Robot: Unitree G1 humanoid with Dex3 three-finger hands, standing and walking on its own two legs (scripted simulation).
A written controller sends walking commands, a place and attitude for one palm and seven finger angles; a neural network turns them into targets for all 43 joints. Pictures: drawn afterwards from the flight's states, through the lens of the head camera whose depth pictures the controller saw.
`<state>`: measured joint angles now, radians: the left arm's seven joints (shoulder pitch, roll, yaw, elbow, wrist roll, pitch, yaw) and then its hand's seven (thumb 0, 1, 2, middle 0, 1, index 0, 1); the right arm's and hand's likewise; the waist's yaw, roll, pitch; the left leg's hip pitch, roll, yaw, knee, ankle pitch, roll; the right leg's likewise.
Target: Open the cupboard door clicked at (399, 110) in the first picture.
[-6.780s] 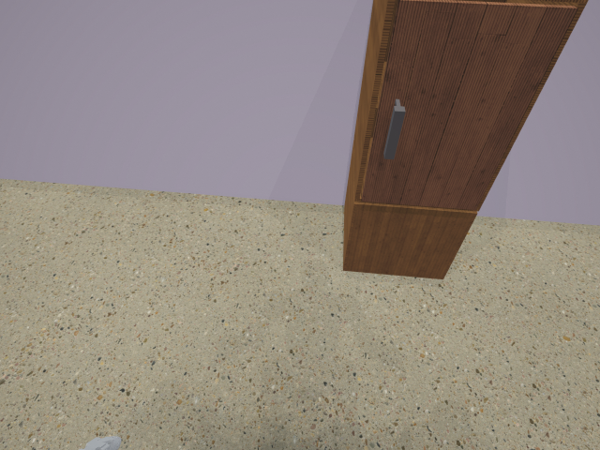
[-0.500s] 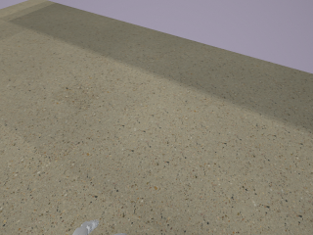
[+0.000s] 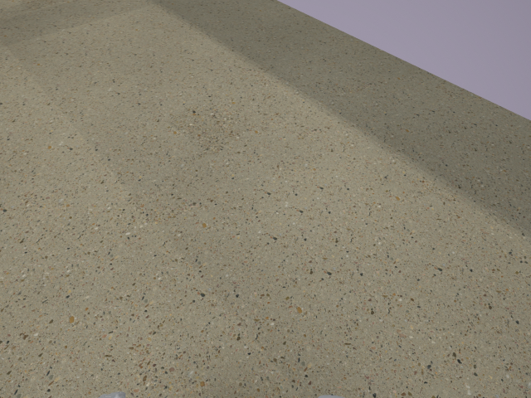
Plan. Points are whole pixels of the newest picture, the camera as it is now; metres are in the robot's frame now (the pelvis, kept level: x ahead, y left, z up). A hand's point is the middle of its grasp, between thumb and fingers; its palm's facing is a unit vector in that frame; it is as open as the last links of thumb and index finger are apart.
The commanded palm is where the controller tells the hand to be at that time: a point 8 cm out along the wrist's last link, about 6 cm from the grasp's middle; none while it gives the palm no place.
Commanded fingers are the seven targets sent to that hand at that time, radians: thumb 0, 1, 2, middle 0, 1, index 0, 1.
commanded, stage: turn to face it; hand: left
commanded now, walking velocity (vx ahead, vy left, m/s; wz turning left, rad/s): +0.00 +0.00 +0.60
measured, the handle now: out of the picture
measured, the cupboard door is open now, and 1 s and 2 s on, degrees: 0 0 0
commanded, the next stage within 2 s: none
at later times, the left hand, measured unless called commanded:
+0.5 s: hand out of the picture -0.05 +0.16 -0.16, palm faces +0.35 -0.90 -0.24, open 7.4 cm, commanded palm none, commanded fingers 0.00 0.90 0.90 -0.20 -0.30 -0.20 -0.30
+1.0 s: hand out of the picture -0.04 +0.23 -0.15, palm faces +0.57 -0.78 -0.27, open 7.4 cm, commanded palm none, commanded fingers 0.00 0.90 0.90 -0.20 -0.30 -0.20 -0.30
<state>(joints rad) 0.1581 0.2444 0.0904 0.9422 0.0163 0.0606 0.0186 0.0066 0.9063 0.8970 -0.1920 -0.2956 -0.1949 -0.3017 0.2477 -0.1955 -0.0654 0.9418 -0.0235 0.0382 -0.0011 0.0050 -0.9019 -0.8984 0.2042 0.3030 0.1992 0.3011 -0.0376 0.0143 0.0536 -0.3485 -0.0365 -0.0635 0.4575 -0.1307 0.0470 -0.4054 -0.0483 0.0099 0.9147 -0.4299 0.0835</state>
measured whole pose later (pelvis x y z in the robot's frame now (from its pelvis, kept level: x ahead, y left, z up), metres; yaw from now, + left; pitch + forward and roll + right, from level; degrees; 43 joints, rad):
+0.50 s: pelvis -0.03 -0.04 +0.00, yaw +20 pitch +0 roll +2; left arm 0.26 0.18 0.03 0.91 0.03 0.01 0.01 0.00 0.90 0.90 -0.20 -0.30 -0.20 -0.30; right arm 0.17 -0.26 -0.09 0.94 -0.02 0.10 0.03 0.01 -0.91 -0.90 0.20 0.30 0.19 0.30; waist 0.01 0.00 0.09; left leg -0.41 0.05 0.04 0.88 -0.42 -0.08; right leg -0.19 -0.15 -0.24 0.54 -0.33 0.02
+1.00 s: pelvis -0.04 -0.02 +0.00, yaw +36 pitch +0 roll +0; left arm 0.11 0.23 0.06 0.86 0.01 0.05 0.01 0.01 0.90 0.90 -0.19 -0.30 -0.20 -0.30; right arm 0.22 -0.22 -0.06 0.92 -0.03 0.05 0.01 0.01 -0.90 -0.90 0.20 0.30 0.20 0.30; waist -0.04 0.02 0.06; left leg -0.27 -0.05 -0.10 0.51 -0.23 0.02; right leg -0.37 -0.05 0.00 0.79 -0.42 0.09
